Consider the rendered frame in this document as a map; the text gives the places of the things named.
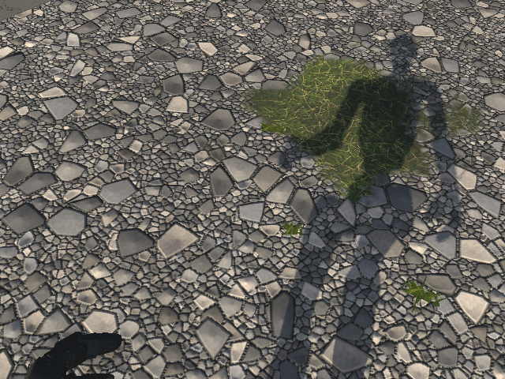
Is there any robot left hand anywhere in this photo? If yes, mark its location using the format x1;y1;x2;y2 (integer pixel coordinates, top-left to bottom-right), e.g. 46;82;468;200
24;332;122;379

